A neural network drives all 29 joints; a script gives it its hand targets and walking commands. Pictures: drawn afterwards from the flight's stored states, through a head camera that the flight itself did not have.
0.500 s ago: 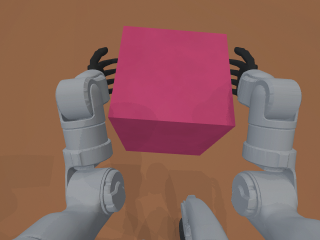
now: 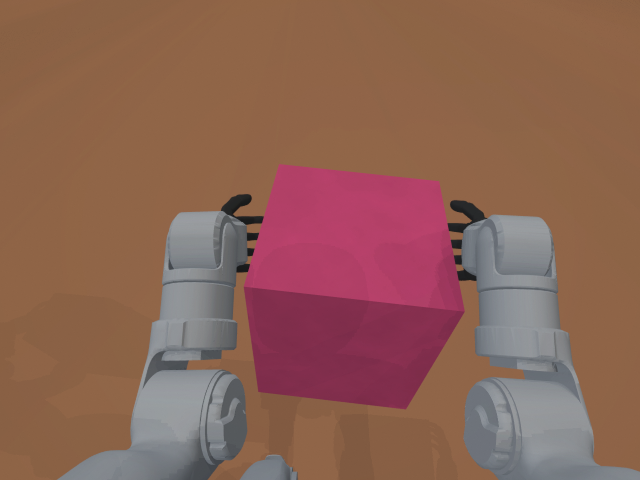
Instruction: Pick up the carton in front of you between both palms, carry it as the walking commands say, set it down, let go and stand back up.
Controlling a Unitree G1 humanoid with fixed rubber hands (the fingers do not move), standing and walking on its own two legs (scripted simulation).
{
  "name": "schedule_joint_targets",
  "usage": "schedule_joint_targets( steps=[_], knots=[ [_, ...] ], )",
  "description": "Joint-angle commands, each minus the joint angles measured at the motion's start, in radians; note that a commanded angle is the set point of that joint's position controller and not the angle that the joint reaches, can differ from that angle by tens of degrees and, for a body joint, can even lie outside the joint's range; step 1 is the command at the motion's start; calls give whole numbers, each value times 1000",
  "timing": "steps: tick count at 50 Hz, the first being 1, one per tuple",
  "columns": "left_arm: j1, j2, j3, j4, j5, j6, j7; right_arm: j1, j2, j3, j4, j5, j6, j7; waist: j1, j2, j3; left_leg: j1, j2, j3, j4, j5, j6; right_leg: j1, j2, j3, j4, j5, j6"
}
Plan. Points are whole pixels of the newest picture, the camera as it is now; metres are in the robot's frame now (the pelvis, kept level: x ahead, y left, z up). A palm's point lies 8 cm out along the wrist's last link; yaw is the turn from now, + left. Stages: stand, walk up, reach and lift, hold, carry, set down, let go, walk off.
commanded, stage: carry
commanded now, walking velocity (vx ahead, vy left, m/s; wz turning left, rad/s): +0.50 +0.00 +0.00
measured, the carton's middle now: (344, 291) +0.35 +0.02 +0.02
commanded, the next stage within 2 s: none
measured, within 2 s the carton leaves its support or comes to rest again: neither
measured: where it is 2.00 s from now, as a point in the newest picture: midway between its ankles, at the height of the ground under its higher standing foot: (345, 340)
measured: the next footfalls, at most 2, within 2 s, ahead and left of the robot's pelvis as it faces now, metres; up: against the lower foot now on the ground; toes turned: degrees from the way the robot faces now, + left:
left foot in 0.16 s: +0.28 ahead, +0.14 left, +0.00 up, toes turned +8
right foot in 0.58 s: +0.62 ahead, -0.09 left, +0.00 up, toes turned -12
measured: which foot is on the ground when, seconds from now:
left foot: up 0.00-0.14, down 0.16-0.62, up 0.64-0.96, down 0.98-1.00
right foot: down 0.00-0.16, up 0.18-0.56, down 0.58-1.00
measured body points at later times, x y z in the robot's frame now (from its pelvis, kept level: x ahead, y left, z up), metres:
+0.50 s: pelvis +0.34 +0.04 -0.01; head +0.33 +0.04 +0.44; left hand +0.64 +0.16 +0.09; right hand +0.62 -0.13 +0.09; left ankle +0.24 +0.14 -0.75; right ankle +0.45 -0.09 -0.72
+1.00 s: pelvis +0.63 +0.02 -0.02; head +0.61 +0.02 +0.43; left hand +0.92 +0.16 +0.08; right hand +0.91 -0.14 +0.07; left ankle +0.73 +0.11 -0.75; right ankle +0.54 -0.08 -0.75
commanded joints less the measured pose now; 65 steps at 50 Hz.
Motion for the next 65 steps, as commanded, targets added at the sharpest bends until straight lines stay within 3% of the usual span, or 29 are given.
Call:
schedule_joint_targets(
  steps=[1,5,7,8,9,10,11,13,14,17,21,26,29,30,31,32,35,38,42,47,49,50,51,52,53,55,57,61,65],
  knots=[
    [-629,-1272,-514,-155,-473,-25,-294,-617,1212,529,-155,427,-74,204,-22,-132,-391,24,-28,74,-182,123,-3,365,-225,144,-55,479,-52],
    [-422,-1236,-614,-306,-413,-51,-280,-518,1240,674,-349,457,-100,216,-15,-165,-385,126,-55,118,-347,233,14,438,-197,52,33,623,-23],
    [-311,-1201,-672,-392,-391,-57,-271,-441,1220,731,-442,465,-105,224,-35,-139,-444,396,-77,173,-451,285,31,355,-165,-23,217,685,21],
    [-248,-1173,-703,-424,-380,-57,-269,-371,1202,749,-467,461,-107,230,-55,-115,-490,629,-9,108,-413,250,60,179,-152,-30,347,575,52],
    [-192,-1145,-731,-449,-376,-53,-273,-292,1178,758,-484,443,-106,234,-73,44,-565,818,194,-140,-346,375,96,-1,-115,-35,564,256,75],
    [-172,-1179,-766,-468,-395,-45,-281,-236,1121,767,-475,412,-115,236,-78,329,-620,1100,340,-447,-355,416,253,-373,-15,31,759,-157,100],
    [-131,-1162,-787,-483,-394,-48,-287,-173,1138,786,-495,421,-117,242,-81,307,-582,1111,347,-474,-378,472,275,-525,0,83,892,-318,83],
    [-75,-1170,-820,-532,-395,-68,-296,-137,1146,827,-597,430,-126,254,-81,107,-515,1024,313,-325,-381,562,218,-569,-73,128,864,-251,62],
    [-50,-1168,-835,-563,-395,-76,-297,-134,1143,845,-648,434,-131,259,-80,70,-469,938,296,-263,-422,527,191,-534,-98,123,751,-209,66],
    [56,-1163,-854,-627,-396,-81,-287,-30,1128,856,-692,459,-125,273,-73,133,-427,808,260,-156,-495,399,178,-427,-88,66,564,-194,92],
    [162,-1096,-850,-625,-375,-60,-278,66,1047,855,-673,464,-92,290,-73,173,-328,723,204,-28,-518,401,150,-393,-74,-15,346,-19,95],
    [162,-1037,-832,-556,-373,-26,-299,80,984,842,-596,443,-66,299,-72,170,-181,618,179,56,-495,377,98,-295,-64,-77,219,126,74],
    [156,-1025,-812,-493,-377,-17,-311,63,969,841,-556,438,-57,298,-47,107,-209,440,107,161,-230,364,49,39,-5,-145,190,11,56],
    [158,-1020,-802,-467,-372,-18,-313,35,958,839,-553,439,-54,297,-23,3,-243,301,57,178,-28,262,12,181,-131,66,126,-101,28],
    [132,-1020,-791,-440,-366,-27,-315,-29,980,853,-575,454,-45,297,-13,-272,-315,49,-45,143,290,22,-35,359,-364,510,-5,-222,-114],
    [125,-1048,-793,-436,-378,-32,-317,-54,993,853,-561,461,-48,300,-13,-297,-298,-93,-79,38,441,-267,-13,381,-421,669,-82,-46,-162],
    [56,-1146,-827,-491,-417,-57,-325,-46,1091,850,-540,475,-85,303,-34,-42,-316,-80,58,-60,461,-160,30,240,-381,408,-41,151,-104],
    [58,-1182,-852,-507,-437,-80,-337,-18,1130,864,-552,453,-118,290,-40,-88,-325,67,46,6,203,-109,10,137,-326,165,-61,315,-45],
    [133,-1158,-851,-512,-439,-95,-346,59,1132,884,-563,431,-146,272,-38,-147,-331,141,-5,85,-81,-13,-8,160,-275,26,-26,448,-38],
    [152,-1105,-847,-559,-416,-88,-329,46,1074,889,-632,452,-128,275,-41,-124,-296,300,-25,146,-337,297,-10,131,-224,-55,105,439,20],
    [172,-1066,-833,-543,-391,-74,-321,57,1028,874,-629,454,-106,282,-47,-73,-288,482,49,102,-416,468,-10,32,-196,-59,200,299,72],
    [181,-1041,-825,-528,-381,-66,-317,60,995,859,-618,452,-94,285,-44,31,-328,612,177,-19,-345,829,15,-63,-158,-62,288,84,109],
    [149,-1037,-842,-544,-390,-50,-311,63,987,842,-568,435,-94,290,-51,152,-395,760,261,-106,-275,991,126,-149,-130,9,303,-130,131],
    [141,-1026,-845,-553,-389,-39,-312,104,1006,833,-532,436,-97,293,-53,211,-407,728,286,-163,-311,918,165,-153,-122,18,306,-249,135],
    [121,-1041,-849,-545,-393,-35,-314,102,1023,826,-522,438,-97,295,-50,195,-393,700,269,-153,-341,871,160,-138,-117,26,264,-271,135],
    [99,-1077,-861,-524,-409,-38,-319,79,1058,822,-518,438,-100,296,-47,153,-389,641,206,-73,-327,761,109,-50,-115,20,109,-154,132],
    [70,-1108,-865,-529,-418,-48,-321,30,1076,833,-546,449,-106,297,-51,96,-396,604,156,3,-278,683,70,-4,-152,30,127,38,127],
    [94,-1112,-854,-528,-416,-52,-318,21,1083,844,-565,457,-107,289,-49,40,-420,579,132,28,-195,808,77,32,-157,21,203,283,126],
    [127,-1117,-844,-516,-407,-57,-318,24,1081,856,-576,455,-107,287,-47,26,-418,564,126,36,-167,875,85,30,-148,17,212,332,130]
  ],
)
